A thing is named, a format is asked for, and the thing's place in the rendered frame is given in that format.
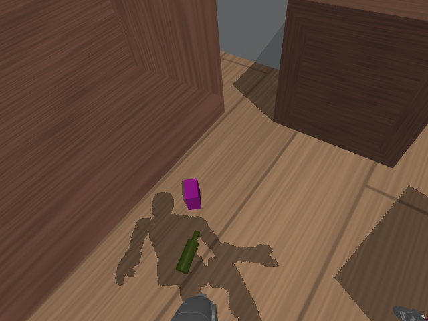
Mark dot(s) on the right robot hand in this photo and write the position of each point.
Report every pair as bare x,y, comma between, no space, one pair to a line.
406,314

